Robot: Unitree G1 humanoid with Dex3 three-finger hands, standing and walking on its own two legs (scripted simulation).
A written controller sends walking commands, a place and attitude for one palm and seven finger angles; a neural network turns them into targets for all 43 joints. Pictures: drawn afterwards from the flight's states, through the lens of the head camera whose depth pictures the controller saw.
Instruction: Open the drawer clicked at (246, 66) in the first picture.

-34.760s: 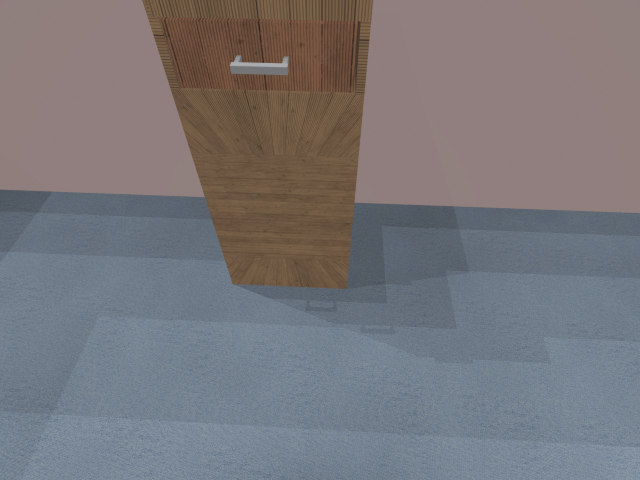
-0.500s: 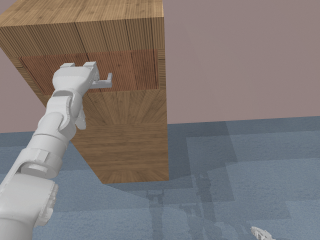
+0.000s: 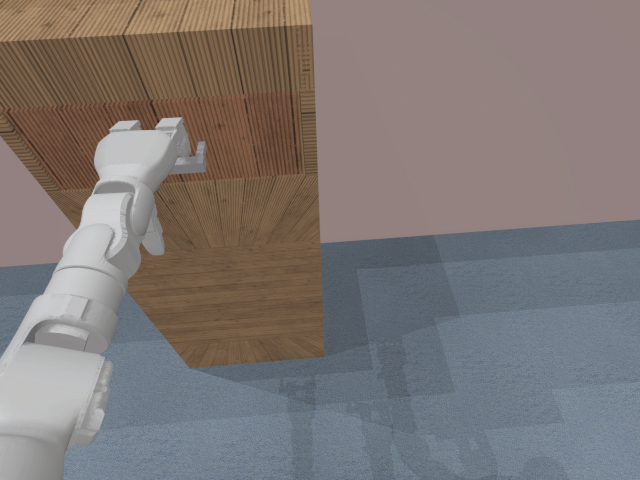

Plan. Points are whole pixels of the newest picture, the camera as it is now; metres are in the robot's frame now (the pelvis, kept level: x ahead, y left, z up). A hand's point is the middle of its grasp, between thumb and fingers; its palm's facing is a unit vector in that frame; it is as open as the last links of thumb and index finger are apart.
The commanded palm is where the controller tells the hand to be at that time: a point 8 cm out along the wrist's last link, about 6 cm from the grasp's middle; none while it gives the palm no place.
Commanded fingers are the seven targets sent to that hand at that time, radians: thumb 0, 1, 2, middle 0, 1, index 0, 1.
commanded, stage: lower the fingers behind the handle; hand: left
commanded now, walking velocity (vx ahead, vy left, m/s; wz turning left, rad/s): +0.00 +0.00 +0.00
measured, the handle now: (165, 158) +0.52 +0.24 +0.11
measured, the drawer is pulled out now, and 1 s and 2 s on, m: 0.00 0.00 0.03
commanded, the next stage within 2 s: close the thumb around the handle in 0.62 s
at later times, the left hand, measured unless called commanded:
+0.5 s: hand (165, 199) +0.46 +0.23 +0.09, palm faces +0.01 +0.00 -1.00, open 14.1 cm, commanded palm +0.42 +0.23 +0.14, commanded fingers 0.00 -0.50 0.30 -0.30 -1.20 -0.30 -1.20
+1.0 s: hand (165, 199) +0.45 +0.23 +0.09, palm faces +0.00 -0.01 -1.00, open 12.0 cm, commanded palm +0.42 +0.24 +0.14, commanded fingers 0.00 0.34 0.66 -0.36 -1.29 -0.36 -1.29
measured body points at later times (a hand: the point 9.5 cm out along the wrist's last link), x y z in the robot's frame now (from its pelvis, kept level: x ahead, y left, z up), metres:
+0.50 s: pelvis +0.01 +0.00 +0.00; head +0.06 -0.01 +0.45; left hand +0.45 +0.23 +0.15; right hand +0.11 -0.26 -0.13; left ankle -0.01 +0.10 -0.73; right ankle +0.00 -0.11 -0.73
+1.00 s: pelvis +0.02 +0.00 +0.00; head +0.06 -0.02 +0.45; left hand +0.45 +0.23 +0.15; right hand +0.13 -0.26 -0.13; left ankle -0.01 +0.10 -0.73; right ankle +0.00 -0.11 -0.73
